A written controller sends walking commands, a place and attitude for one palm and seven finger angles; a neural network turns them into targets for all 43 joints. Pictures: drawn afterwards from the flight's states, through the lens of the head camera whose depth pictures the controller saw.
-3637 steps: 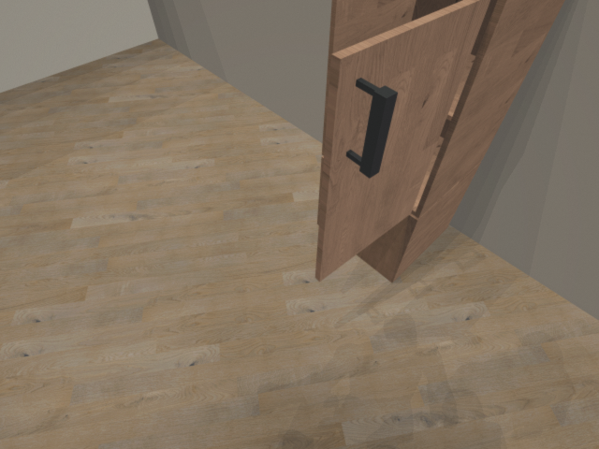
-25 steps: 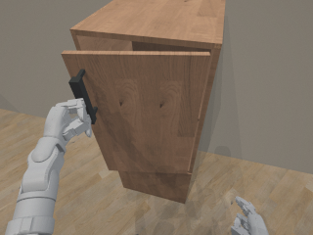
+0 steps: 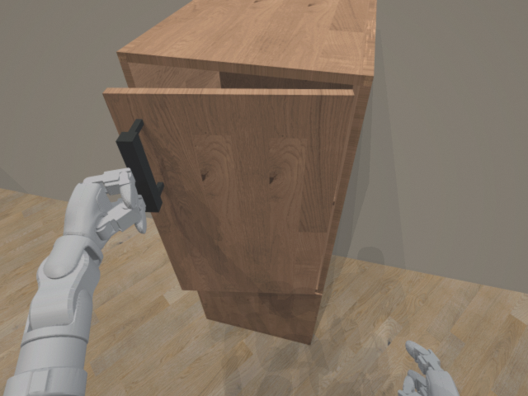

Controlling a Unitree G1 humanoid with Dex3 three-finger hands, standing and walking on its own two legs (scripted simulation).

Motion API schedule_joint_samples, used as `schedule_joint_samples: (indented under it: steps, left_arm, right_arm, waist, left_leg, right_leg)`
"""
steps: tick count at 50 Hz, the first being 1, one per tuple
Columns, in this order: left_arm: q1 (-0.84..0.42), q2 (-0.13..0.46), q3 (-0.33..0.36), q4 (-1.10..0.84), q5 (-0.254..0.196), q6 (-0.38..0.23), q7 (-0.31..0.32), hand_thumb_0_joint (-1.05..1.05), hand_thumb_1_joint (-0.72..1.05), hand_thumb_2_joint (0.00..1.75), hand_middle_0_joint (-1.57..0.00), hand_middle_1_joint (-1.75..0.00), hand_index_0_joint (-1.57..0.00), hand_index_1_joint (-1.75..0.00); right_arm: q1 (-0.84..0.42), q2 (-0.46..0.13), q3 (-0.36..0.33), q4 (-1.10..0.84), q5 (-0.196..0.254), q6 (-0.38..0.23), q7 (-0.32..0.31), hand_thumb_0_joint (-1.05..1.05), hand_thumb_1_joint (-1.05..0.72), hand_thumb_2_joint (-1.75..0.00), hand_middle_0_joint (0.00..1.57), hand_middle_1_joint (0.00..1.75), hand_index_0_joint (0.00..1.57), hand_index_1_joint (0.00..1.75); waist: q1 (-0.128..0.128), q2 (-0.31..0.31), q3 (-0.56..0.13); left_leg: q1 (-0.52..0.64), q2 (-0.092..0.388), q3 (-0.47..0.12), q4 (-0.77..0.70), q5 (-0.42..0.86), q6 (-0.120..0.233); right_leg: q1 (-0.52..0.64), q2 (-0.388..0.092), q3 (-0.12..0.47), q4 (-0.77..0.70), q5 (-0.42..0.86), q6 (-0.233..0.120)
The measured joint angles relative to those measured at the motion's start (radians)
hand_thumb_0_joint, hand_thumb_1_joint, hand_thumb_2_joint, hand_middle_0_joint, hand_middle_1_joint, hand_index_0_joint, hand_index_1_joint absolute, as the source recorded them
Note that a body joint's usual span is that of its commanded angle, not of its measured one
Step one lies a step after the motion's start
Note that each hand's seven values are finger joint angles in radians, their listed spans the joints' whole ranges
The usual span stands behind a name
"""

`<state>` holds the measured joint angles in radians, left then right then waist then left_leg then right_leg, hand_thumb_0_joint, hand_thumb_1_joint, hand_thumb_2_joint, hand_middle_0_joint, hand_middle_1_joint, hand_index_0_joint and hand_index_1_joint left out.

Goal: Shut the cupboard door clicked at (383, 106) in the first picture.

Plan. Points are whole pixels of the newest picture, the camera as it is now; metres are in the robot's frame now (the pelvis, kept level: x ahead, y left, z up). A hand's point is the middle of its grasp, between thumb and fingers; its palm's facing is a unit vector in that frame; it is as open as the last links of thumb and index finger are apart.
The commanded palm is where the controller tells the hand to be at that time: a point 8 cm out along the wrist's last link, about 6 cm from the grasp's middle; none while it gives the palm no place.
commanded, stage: push the door shut along its arc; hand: left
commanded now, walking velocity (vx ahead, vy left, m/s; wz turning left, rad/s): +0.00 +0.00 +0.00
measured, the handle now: (145, 167) +0.43 +0.23 +0.14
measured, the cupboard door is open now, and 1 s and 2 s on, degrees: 12 0 0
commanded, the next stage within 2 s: pull the fist back off the door in 0.98 s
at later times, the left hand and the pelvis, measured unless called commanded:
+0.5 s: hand (151, 183) +0.38 +0.20 +0.15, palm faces -0.05 -1.00 -0.03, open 3.2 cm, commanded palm +0.37 +0.24 +0.14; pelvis -0.01 +0.00 +0.00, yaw +1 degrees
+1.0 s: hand (169, 168) +0.42 +0.19 +0.14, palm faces -0.17 -0.98 -0.02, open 3.2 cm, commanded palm +0.45 +0.22 +0.14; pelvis -0.02 +0.01 -0.01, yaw +2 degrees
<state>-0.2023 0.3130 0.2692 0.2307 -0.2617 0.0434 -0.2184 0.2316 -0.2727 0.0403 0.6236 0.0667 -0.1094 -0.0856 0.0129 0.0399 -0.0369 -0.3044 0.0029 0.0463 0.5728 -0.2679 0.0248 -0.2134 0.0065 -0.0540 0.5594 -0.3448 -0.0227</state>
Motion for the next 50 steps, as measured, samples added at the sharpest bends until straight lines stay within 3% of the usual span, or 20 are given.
schedule_joint_samples:
  steps: [7, 14, 38, 43, 50]
  left_arm:
    - [-0.054, 0.000, -0.027, 0.048, 0.012, 0.010, 0.000, 0.02, 0.90, 0.90, -1.30, -1.50, -1.30, -1.50]
    - [-0.203, 0.034, -0.035, 0.211, 0.018, -0.010, -0.034, 0.02, 0.90, 0.91, -1.30, -1.50, -1.30, -1.50]
    - [-0.536, 0.108, -0.043, 0.663, 0.035, -0.170, -0.142, 0.01, 0.91, 0.92, -1.31, -1.50, -1.30, -1.50]
    - [-0.568, 0.117, -0.042, 0.726, 0.036, -0.210, -0.201, 0.02, 0.90, 0.91, -1.34, -1.50, -1.32, -1.50]
    - [-0.654, 0.134, -0.076, 0.818, 0.026, -0.228, -0.212, 0.02, 0.90, 0.90, -1.35, -1.50, -1.34, -1.50]
  right_arm:
    - [-0.026, 0.011, 0.016, -0.004, -0.001, 0.001, -0.005, 0.01, -0.90, -0.90, 0.21, 0.30, 0.20, 0.30]
    - [-0.030, 0.012, 0.029, 0.005, 0.000, 0.009, -0.013, 0.01, -0.90, -0.90, 0.21, 0.30, 0.20, 0.30]
    - [0.079, -0.029, -0.002, 0.061, -0.008, 0.016, 0.004, 0.01, -0.91, -0.90, 0.21, 0.30, 0.20, 0.30]
    - [0.098, -0.029, -0.003, 0.072, -0.010, 0.023, 0.005, 0.01, -0.91, -0.90, 0.21, 0.30, 0.20, 0.30]
    - [0.089, -0.029, 0.002, 0.087, -0.012, 0.008, 0.001, 0.01, -0.90, -0.90, 0.21, 0.30, 0.20, 0.30]
  waist:
    - [-0.001, -0.001, 0.008]
    - [-0.015, -0.006, 0.020]
    - [-0.079, -0.011, 0.010]
    - [-0.073, -0.009, 0.001]
    - [-0.077, -0.008, 0.006]
  left_leg:
    - [-0.003, -0.004, -0.009, 0.002, 0.008, 0.002]
    - [-0.026, -0.005, -0.018, 0.008, 0.015, 0.001]
    - [-0.150, -0.007, -0.012, 0.068, -0.005, 0.010]
    - [-0.173, -0.008, -0.017, 0.086, -0.011, 0.011]
    - [-0.222, -0.011, -0.037, 0.116, -0.005, 0.009]
  right_leg:
    - [0.001, -0.003, -0.009, 0.001, 0.005, 0.001]
    - [-0.018, -0.003, -0.018, 0.005, 0.010, 0.000]
    - [-0.144, -0.009, -0.012, 0.068, -0.010, 0.006]
    - [-0.163, -0.010, -0.018, 0.083, -0.017, 0.007]
    - [-0.203, -0.011, -0.038, 0.111, -0.018, 0.003]
